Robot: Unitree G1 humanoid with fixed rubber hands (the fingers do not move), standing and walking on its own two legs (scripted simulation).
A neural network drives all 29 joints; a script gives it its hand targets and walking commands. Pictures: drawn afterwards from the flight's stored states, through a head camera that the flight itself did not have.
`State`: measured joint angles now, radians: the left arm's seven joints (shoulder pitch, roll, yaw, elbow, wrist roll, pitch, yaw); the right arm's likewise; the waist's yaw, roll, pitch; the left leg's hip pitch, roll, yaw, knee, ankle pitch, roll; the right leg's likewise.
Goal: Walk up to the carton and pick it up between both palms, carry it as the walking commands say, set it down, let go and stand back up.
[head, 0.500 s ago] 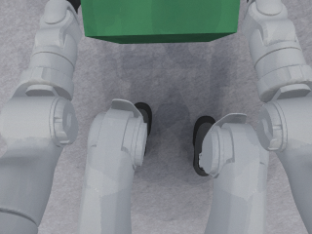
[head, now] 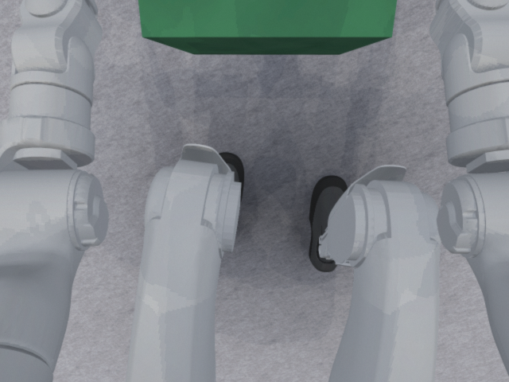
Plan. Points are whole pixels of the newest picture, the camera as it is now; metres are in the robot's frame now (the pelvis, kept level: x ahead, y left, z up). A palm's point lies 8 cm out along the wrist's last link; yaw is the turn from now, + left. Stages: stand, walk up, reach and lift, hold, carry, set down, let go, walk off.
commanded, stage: set down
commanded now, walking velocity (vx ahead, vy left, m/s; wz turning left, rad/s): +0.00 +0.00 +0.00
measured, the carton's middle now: out of the picture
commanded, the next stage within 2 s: let go in 1.22 s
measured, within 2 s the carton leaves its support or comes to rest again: neither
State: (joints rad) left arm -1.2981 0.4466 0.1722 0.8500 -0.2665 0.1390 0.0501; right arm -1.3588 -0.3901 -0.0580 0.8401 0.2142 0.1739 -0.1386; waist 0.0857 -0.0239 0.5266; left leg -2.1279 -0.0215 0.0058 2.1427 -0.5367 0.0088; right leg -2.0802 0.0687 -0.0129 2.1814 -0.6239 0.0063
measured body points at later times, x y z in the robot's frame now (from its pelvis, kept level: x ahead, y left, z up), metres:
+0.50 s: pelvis +0.02 +0.00 +0.11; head +0.35 +0.02 +0.42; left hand +0.53 +0.28 +0.00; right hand +0.58 -0.14 +0.00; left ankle +0.13 +0.11 -0.35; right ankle +0.11 -0.11 -0.35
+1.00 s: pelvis +0.07 +0.00 +0.25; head +0.36 +0.02 +0.59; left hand +0.53 +0.29 +0.15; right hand +0.59 -0.15 +0.15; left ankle +0.13 +0.11 -0.35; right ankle +0.11 -0.11 -0.35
